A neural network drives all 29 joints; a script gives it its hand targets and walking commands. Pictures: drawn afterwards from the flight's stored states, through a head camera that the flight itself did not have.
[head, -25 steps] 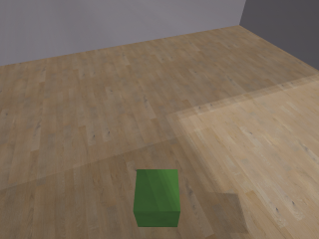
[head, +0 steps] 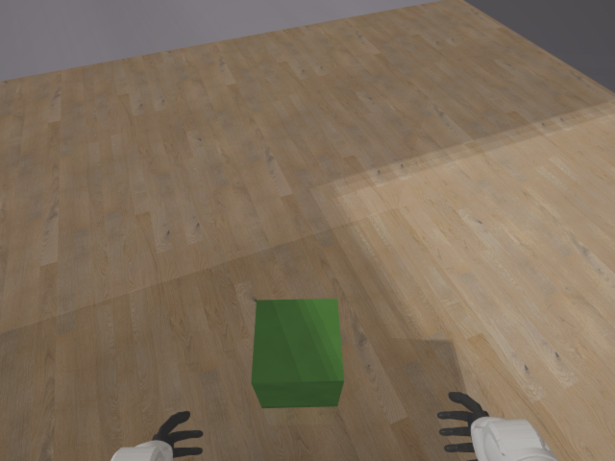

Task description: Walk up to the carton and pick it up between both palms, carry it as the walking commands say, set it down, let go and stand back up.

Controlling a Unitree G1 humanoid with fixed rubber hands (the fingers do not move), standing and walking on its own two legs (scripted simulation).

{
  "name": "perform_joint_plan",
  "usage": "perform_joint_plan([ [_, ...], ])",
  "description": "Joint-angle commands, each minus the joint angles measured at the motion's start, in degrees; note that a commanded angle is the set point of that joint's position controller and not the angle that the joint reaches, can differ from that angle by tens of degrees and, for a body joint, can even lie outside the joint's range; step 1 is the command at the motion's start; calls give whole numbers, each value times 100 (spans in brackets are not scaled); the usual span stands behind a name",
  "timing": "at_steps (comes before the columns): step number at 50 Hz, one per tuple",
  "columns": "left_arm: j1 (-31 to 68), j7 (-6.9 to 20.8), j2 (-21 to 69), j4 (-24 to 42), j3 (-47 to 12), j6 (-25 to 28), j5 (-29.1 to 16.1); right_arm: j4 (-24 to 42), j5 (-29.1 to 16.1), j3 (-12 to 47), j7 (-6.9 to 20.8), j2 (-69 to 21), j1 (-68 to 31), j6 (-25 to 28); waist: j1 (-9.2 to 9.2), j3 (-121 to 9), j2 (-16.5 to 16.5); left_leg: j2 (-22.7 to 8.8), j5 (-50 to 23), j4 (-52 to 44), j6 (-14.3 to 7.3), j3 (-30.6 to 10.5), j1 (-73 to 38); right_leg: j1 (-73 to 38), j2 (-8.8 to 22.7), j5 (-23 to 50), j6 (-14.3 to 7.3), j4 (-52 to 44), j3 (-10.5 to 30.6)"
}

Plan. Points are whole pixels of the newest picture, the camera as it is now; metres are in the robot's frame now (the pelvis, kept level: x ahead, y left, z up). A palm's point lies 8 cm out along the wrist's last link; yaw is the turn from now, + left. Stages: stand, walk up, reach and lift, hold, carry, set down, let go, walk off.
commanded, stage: reach and lift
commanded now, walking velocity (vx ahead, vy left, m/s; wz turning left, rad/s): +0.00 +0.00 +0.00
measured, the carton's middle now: (298, 355) +0.48 +0.03 -0.62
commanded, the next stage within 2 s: none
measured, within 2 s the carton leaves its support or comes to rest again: neither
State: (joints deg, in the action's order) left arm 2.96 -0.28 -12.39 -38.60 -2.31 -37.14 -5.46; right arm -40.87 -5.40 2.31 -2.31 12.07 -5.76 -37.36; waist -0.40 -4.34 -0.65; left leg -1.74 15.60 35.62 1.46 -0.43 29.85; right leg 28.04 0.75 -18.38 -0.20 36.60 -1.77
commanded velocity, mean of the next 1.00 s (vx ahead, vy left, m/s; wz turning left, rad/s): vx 0.00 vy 0.00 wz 0.00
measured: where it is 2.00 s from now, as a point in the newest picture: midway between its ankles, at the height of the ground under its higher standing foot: outside the picture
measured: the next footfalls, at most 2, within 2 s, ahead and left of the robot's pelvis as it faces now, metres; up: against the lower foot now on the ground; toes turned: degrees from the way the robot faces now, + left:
none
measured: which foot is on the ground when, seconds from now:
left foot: down 0.00-1.00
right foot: down 0.00-1.00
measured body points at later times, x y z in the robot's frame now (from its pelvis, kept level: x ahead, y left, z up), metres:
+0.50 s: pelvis -0.05 +0.03 -0.05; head +0.09 +0.04 +0.38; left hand +0.17 +0.22 -0.17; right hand +0.17 -0.20 -0.17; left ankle +0.02 +0.14 -0.72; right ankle -0.01 -0.12 -0.72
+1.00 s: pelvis -0.09 +0.02 -0.09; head +0.15 +0.03 +0.30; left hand +0.33 +0.23 -0.20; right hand +0.34 -0.17 -0.19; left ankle +0.02 +0.14 -0.72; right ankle -0.01 -0.12 -0.72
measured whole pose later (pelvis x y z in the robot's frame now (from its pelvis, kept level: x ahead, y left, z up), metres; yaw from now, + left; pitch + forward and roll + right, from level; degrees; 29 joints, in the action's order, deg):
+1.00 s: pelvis -0.09 +0.02 -0.09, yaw -1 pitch +26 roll -1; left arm 45.9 -3.1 -13.0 -42.7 11.6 -27.2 -2.3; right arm -45.4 -1.3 -11.1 -2.2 12.0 -47.5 -26.5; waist 1.2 4.8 -1.3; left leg 0.1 16.9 61.5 1.2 -2.6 71.1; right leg 69.1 -0.3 -19.5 2.2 62.1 1.9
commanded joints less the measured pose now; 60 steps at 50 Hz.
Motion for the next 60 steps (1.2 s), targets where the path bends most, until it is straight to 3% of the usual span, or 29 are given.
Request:
perform_joint_plan([
  [1, -566, 89, -95, 759, 251, -246, 468, 422, 427, -97, 230, -172, 1077, -317, -15, -641, 85, 378, -2171, -444, -362, -99, -1100, -387, -262, 2475, -199, -661, 307],
  [2, -350, 117, -106, 1251, 604, -129, 643, 1051, 487, -81, 305, -107, 565, -143, 144, -750, -7, 497, -1830, -356, -376, -30, -795, -645, -176, 2319, -179, -606, 412],
  [3, -205, 84, -20, 1513, 661, 44, 722, 1534, 662, -281, 296, -79, 363, 25, -14, -901, 108, 414, -1965, -261, -325, -11, -678, -535, -213, 2430, -164, -348, 450],
  [5, -182, 61, 4, 1472, 818, 327, 898, 1674, 795, -551, 216, -44, 100, 363, 214, -1261, 187, 379, -2281, 154, -345, 12, -364, -506, -155, 2707, -143, -17, 424],
  [7, -168, 4, 325, 1767, 875, 551, 975, 2093, 991, -756, 290, 260, 164, 623, -92, -1866, 52, 310, -3306, 471, -245, -185, -674, 89, -274, 3101, -100, 397, 328],
  [11, -1013, 47, 391, 1566, 804, 794, 785, 1761, 906, -670, 370, 68, 1311, 812, 45, -2619, -94, 366, -3604, 915, -75, -135, -199, 207, -212, 3718, 29, 790, 361],
  [12, -1074, 51, 279, 1695, 966, 893, 825, 1931, 922, -667, 396, -20, 1237, 822, 257, -3025, -92, 404, -3717, 1000, -88, -116, 48, 31, -241, 4001, 82, 962, 354],
  [16, -1039, 9, 442, 1804, 893, 1097, 707, 1988, 889, -721, 594, 46, 1016, 1103, 69, -2950, -152, 321, -3506, 1097, -2, -190, -4, 1092, -413, 2771, 126, 1101, 137],
  [17, -974, 5, 626, 1960, 721, 1119, 568, 2062, 715, -755, 626, 212, 880, 1152, 149, -2731, 292, 307, -3076, 1066, -11, -223, -110, 1292, -389, 2202, 43, 1056, 126],
  [19, -812, 21, 617, 2226, 566, 1070, 489, 2067, 595, -665, 668, 123, 904, 1226, 185, -2587, 287, 298, -2210, 1113, 0, -25, -32, 1319, -350, 1564, -14, 1011, 110],
  [21, -264, -39, 598, 2404, 588, 1022, 476, 2010, 763, -873, 607, 390, 514, 1194, -85, -2225, 286, 333, -907, 1061, 34, 35, 286, 1698, -416, 656, -53, 1120, 10],
  [25, 854, -74, 265, 2262, 661, 858, 496, 1946, 611, -894, 656, 414, -709, 1044, 140, -1467, 358, 298, 1161, 1041, -13, 81, 854, 2105, -394, -931, -57, 1207, -167],
  [29, 1997, -101, 168, 2109, 843, 544, 382, 1748, 497, -924, 562, 367, -1758, 727, 37, -1433, -96, 249, 1657, 1272, -123, 131, 1163, 1887, -320, -1401, -23, 1285, -158],
  [32, 2842, -161, 70, 1704, 1035, 394, 371, 1476, 514, -1083, 562, 681, -2810, 614, 153, -1390, 145, 298, 1833, 1369, -44, 121, 1102, 2342, -237, -1659, -45, 1453, -145],
  [34, 3253, -186, -170, 1223, 1021, 271, 417, 1070, 536, -1142, 517, 596, -2956, 496, -4, -1192, 249, 213, 2132, 1196, -107, -15, 1048, 2326, -237, -1658, -38, 1446, -265],
  [37, 3853, -287, -284, 856, 1289, 355, 429, 546, 403, -1073, 437, 622, -3691, 543, 268, -1636, 155, 312, 1761, 1351, -43, 159, 991, 2369, -235, -1390, 16, 1539, -237],
  [38, 3899, -264, -80, 612, 1240, 420, 325, 625, 421, -1124, 365, 578, -3942, 651, 197, -1734, -103, 337, 1448, 1513, -44, 239, 1287, 2236, -279, -1226, 47, 1513, -192],
  [39, 4174, -283, -419, 629, 1305, 481, 298, 459, 370, -1140, 316, 495, -3886, 650, 106, -2026, 89, 288, 1308, 1423, -73, 192, 1144, 2281, -257, -972, 71, 1537, -205],
  [40, 3937, -277, -73, 470, 1283, 572, 322, 636, 350, -1185, 229, 558, -4199, 745, 318, -2836, 13, 345, 647, 1640, -8, 307, 1123, 2027, -332, -699, 133, 1709, -201],
  [41, 4336, -279, -226, 710, 1227, 672, 194, 670, 374, -1199, 192, 550, -4272, 790, 150, -3000, 11, 415, 281, 1724, 27, 276, 1104, 2078, -321, -415, 137, 1681, -155],
  [42, 4679, -290, -651, 583, 1521, 746, 239, 796, 301, -1048, 125, 576, -4840, 821, 285, -2850, -298, 339, 540, 1696, 13, 219, 1332, 2024, -280, -656, 157, 1691, -296],
  [43, 4749, -330, -395, 708, 1331, 751, 246, 302, 374, -1235, 92, 786, -4700, 800, 101, -3334, 75, 381, 484, 1642, 67, 295, 1115, 2051, -320, -485, 194, 1767, -304],
  [46, 5232, -313, -753, 384, 1489, 893, 386, 103, 476, -1473, 37, 626, -5011, 960, 206, -2962, 4, 415, 474, 1678, 70, 265, 1511, 2506, -335, -584, 178, 1639, -169],
  [49, 5871, -275, -585, 259, 1378, 1248, 240, 47, 498, -1571, -57, 786, -5489, 1306, 3, -3970, 266, 431, -91, 1871, 113, 281, 1269, 2489, -419, 4, 197, 1849, -194],
  [50, 5847, -271, -990, 313, 1643, 1320, 364, 59, 402, -1413, -87, 634, -5384, 1378, 230, -3989, 124, 463, -447, 1938, 77, 308, 1311, 2489, -400, 222, 274, 1847, -181],
  [53, 5937, -193, -968, -249, 1580, 1582, 372, -93, 480, -1693, -150, 827, -5605, 1565, 46, -4670, 165, 465, -776, 2034, 156, 255, 1292, 2362, -456, 537, 273, 1788, -160],
  [54, 5915, -179, -829, -303, 1602, 1653, 363, -249, 373, -1515, -161, 645, -5519, 1614, 261, -4911, 437, 548, -1150, 2183, 149, 379, 1441, 2266, -421, 913, 264, 1954, -127],
  [58, 6341, -55, -1189, -327, 1872, 1979, 493, 88, 460, -1648, -118, 782, -6169, 1956, 191, -4806, -79, 547, -1263, 2032, 67, 281, 2138, 2385, -505, 1174, 380, 1996, -107],
  [60, 6503, -20, -1296, -426, 1935, 2092, 514, -57, 349, -1615, -117, 634, -6303, 2009, 417, -4806, 14, 576, -1366, 1899, -17, 248, 2179, 2387, -465, 1169, 373, 2022, -87],
])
